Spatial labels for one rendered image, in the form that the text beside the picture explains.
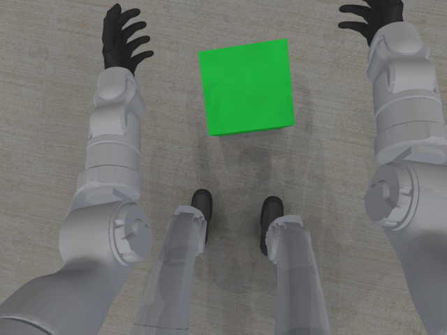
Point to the carton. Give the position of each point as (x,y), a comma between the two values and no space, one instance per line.
(247,88)

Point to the right robot hand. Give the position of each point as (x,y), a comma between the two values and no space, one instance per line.
(380,13)

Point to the left robot forearm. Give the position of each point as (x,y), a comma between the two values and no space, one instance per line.
(113,147)

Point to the robot left thigh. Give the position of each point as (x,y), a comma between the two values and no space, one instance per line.
(165,304)

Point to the robot right upper arm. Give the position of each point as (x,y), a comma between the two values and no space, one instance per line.
(408,199)

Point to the right robot forearm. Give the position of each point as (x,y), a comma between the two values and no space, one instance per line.
(407,103)

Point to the robot left upper arm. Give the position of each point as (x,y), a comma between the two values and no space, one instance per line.
(100,246)

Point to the left robot hand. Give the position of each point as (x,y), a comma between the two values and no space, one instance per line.
(116,52)

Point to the right robot shin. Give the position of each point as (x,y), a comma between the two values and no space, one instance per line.
(287,218)

